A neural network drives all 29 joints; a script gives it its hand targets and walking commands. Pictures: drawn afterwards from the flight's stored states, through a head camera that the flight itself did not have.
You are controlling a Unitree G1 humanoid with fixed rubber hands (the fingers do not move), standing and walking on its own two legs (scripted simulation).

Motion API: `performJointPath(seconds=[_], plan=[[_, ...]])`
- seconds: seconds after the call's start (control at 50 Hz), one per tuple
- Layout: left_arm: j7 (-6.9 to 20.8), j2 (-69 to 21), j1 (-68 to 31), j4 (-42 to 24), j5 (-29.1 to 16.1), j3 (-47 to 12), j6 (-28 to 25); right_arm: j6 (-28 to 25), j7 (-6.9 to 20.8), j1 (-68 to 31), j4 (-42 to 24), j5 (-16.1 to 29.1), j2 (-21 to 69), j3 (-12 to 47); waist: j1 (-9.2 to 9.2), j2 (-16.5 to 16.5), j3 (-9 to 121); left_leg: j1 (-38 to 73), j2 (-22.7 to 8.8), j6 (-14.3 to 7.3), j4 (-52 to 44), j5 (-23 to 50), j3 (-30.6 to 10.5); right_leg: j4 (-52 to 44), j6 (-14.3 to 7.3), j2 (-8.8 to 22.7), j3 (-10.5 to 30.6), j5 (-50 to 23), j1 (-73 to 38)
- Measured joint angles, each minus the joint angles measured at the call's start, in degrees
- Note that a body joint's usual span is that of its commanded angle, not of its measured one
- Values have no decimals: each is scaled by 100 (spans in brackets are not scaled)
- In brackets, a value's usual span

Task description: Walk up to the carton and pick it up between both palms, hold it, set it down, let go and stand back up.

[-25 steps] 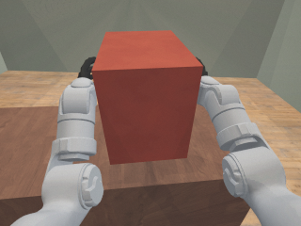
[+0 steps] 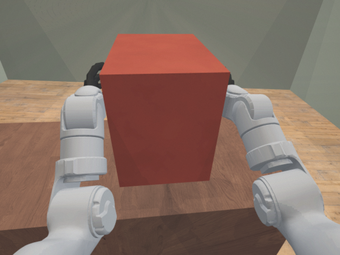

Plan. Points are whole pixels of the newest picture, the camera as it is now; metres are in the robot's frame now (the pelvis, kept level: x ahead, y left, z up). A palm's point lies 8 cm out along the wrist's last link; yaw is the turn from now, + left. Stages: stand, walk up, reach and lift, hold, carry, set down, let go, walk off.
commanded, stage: hold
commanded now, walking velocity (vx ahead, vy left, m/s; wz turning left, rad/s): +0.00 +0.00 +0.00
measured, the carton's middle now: (160, 102) +0.39 +0.01 +0.27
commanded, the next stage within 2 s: none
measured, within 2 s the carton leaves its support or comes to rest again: neither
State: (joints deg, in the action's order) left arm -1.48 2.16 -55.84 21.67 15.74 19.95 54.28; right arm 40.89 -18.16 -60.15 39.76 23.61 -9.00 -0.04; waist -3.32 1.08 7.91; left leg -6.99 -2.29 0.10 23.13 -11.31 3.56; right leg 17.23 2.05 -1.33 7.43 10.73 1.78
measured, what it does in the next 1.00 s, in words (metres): stands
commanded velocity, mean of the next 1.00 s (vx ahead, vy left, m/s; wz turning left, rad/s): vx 0.00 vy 0.00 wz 0.00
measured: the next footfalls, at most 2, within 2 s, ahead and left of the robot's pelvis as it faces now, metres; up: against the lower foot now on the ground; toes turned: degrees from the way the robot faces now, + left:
none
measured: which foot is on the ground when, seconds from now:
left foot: down 0.00-1.00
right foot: down 0.00-1.00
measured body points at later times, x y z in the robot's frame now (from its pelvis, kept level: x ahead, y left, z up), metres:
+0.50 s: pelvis -0.03 +0.00 +0.00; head -0.12 +0.02 +0.44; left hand +0.36 +0.15 +0.29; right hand +0.36 -0.14 +0.30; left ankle +0.02 +0.11 -0.75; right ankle -0.01 -0.15 -0.75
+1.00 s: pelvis +0.01 +0.00 +0.00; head -0.06 +0.01 +0.44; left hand +0.40 +0.15 +0.29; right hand +0.40 -0.13 +0.29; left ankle +0.02 +0.11 -0.75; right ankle -0.01 -0.15 -0.75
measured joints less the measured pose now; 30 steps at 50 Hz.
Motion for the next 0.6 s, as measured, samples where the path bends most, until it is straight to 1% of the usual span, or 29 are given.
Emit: performJointPath(seconds=[0.16,0.24,0.3,0.4,0.44,0.54,0.6], plan=[[11,0,0,-1,0,7,-5,5,6,0,-1,0,-2,0,-1,0,-1,5,0,-13,5,103,-1,0,0,-2,0,-100,-9],[20,0,0,-1,0,22,-92,-85,38,0,11,-4,-2,-1,-1,-1,-1,4,1,-18,-4,154,-2,0,0,-2,0,-149,-4],[44,0,0,105,30,23,-225,-201,155,-25,157,-103,-2,-1,-2,-1,-1,4,2,-18,-28,196,-2,0,0,-2,0,-181,7],[74,0,-15,613,62,43,-501,-269,281,-167,611,-340,-2,-1,-1,-1,-2,-11,5,-19,-102,266,-2,2,0,-2,0,-213,57],[50,0,-16,648,63,42,-548,-363,325,-198,732,-342,0,-1,-1,-1,-2,-32,5,-19,-138,296,-2,2,0,-4,0,-228,96],[-30,1,-78,647,63,42,-719,-621,347,-199,759,-343,7,-1,-1,-4,39,-109,5,-19,-215,337,-2,7,0,-6,0,-219,211],[-53,0,-100,649,62,46,-742,-669,349,-199,761,-342,7,0,-1,-15,40,-117,5,-20,-220,306,-2,7,0,-6,0,-184,221]])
